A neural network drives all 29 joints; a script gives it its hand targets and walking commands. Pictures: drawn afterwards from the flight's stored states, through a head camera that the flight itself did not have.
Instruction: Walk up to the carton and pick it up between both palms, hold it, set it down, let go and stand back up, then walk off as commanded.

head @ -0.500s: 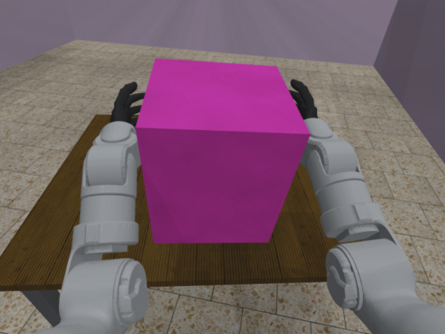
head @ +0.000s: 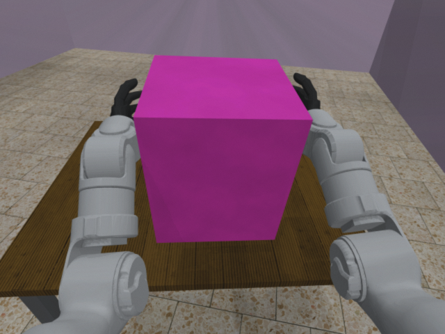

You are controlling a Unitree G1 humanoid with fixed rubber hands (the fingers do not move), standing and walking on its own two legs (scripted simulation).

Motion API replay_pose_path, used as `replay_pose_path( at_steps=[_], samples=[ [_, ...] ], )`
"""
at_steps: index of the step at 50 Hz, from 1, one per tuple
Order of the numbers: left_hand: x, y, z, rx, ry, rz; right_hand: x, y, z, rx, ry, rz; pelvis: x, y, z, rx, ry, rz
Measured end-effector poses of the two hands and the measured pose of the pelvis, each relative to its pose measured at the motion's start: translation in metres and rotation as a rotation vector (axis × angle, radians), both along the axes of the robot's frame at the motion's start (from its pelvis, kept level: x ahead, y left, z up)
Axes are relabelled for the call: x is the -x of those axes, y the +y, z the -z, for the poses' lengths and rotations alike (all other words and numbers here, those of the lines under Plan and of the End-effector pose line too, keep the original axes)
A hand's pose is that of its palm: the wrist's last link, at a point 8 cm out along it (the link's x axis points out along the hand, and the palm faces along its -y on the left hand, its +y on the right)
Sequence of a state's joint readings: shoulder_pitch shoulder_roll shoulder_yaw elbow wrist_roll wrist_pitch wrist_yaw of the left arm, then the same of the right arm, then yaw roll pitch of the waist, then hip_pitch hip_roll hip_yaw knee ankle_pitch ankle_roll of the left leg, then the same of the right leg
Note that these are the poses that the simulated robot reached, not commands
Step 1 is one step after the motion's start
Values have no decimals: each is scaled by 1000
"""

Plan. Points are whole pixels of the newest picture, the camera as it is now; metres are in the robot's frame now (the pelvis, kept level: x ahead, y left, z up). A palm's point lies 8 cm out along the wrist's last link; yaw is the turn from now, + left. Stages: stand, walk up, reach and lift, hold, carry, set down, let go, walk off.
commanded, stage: reach and lift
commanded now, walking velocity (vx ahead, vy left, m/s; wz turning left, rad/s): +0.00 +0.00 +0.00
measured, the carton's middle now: (216, 150) +0.38 +0.02 +0.21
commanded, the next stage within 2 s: hold in 0.40 s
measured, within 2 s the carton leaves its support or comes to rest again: neither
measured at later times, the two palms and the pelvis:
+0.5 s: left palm (123, 119) +0.37 +0.16 +0.28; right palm (316, 101) +0.39 -0.14 +0.31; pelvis +0.00 +0.00 +0.00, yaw +0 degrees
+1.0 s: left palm (121, 112) +0.37 +0.16 +0.29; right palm (317, 95) +0.39 -0.14 +0.32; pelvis +0.00 +0.00 +0.00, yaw +0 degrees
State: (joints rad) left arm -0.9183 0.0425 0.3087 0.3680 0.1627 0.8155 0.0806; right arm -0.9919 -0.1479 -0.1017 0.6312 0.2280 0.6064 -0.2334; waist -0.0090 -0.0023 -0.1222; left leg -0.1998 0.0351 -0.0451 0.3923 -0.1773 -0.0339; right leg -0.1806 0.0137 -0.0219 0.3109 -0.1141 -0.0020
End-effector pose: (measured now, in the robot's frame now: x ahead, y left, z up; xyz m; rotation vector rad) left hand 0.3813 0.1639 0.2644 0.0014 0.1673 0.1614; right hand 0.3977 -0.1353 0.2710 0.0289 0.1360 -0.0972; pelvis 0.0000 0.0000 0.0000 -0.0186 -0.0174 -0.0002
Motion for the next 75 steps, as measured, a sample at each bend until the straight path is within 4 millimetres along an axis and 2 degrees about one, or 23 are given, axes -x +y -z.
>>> replay_pose_path(
  at_steps=[7,15,20,29,37,57,75],
  samples=[
    [-1,3,-9,9,-9,-9,-4,4,-15,8,-8,-8,-1,0,0,0,1,0],
    [-3,3,-4,13,16,-4,-6,4,-15,8,18,-10,-3,0,0,0,4,0],
    [3,0,-6,7,0,6,1,1,-26,24,1,-9,-3,0,0,0,4,0],
    [15,-7,-24,8,-11,16,17,-6,-38,19,-6,2,-1,0,0,0,1,0],
    [19,-5,-29,28,-12,8,19,-4,-43,17,-4,-2,2,0,0,0,-3,0],
    [8,-3,-24,38,8,7,7,-3,-42,21,22,-2,-5,0,0,0,7,0],
    [13,-7,-31,30,0,16,15,-7,-47,31,18,3,-3,0,0,0,4,-1]
  ],
)
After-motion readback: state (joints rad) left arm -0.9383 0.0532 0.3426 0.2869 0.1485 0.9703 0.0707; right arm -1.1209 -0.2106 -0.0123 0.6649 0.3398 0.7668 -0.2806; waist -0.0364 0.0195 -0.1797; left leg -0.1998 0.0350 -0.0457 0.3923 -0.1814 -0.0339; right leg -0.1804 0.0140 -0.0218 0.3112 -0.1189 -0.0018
